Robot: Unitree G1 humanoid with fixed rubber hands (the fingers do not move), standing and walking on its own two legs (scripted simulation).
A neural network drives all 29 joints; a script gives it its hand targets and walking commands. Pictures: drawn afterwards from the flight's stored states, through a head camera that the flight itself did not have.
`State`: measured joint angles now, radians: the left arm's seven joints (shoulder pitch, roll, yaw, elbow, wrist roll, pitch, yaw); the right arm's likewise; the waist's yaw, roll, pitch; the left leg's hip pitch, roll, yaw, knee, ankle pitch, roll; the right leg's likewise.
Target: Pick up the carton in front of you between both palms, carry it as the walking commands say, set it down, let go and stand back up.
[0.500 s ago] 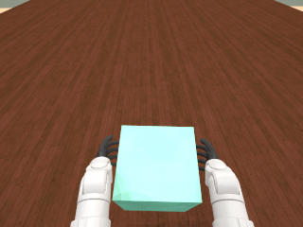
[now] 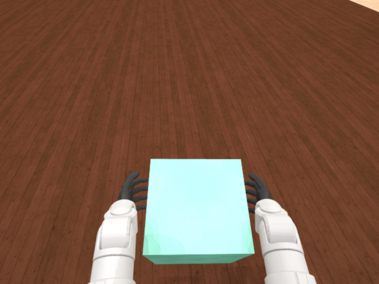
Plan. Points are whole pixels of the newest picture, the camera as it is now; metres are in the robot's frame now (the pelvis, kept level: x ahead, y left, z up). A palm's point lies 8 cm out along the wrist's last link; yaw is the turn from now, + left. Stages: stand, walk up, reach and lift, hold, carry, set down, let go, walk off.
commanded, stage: hold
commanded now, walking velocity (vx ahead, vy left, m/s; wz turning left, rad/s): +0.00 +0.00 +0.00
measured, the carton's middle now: (194, 216) +0.32 +0.01 -0.07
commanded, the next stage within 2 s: set down in 0.08 s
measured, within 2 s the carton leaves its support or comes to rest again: neither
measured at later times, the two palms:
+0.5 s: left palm (134, 196) +0.35 +0.16 -0.03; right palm (250, 206) +0.33 -0.13 -0.04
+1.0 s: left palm (144, 221) +0.37 +0.17 -0.21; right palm (235, 217) +0.40 -0.12 -0.22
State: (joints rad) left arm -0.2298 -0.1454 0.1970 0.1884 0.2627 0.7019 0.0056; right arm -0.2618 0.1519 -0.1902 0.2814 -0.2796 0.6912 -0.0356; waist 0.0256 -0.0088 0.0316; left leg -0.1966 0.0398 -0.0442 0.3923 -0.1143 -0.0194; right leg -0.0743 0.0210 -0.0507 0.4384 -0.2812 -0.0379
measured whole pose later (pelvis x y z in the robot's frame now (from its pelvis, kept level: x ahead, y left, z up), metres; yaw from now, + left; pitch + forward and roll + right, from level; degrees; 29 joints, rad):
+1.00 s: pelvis -0.05 +0.03 -0.14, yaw -6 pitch +40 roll +0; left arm -0.73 -0.24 0.56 0.39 0.31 0.29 0.08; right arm -0.86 0.04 -0.40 0.68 -0.28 0.29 -0.01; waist 0.08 -0.05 -0.17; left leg -1.58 -0.03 -0.09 1.19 -0.31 -0.06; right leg -1.51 0.11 0.09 1.28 -0.47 0.02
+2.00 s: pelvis -0.09 +0.03 -0.35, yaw -7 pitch +46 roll +2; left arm -1.25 -0.02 0.62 0.64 0.14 0.26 0.13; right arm -1.58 -0.29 -0.03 1.14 -0.05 0.26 -0.11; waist 0.20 -0.04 0.21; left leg -2.28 -0.06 -0.09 1.92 -0.45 -0.12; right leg -2.22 0.20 0.08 2.04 -0.62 0.05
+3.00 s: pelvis -0.07 +0.02 -0.39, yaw -5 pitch +45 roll +6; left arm -1.32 0.10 0.73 0.87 0.19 0.20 -0.01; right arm -1.57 -0.24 -0.16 1.14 -0.23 0.18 -0.01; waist 0.18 0.00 0.24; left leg -2.31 -0.03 -0.03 2.05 -0.53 -0.11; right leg -2.26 0.14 0.06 2.20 -0.70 0.00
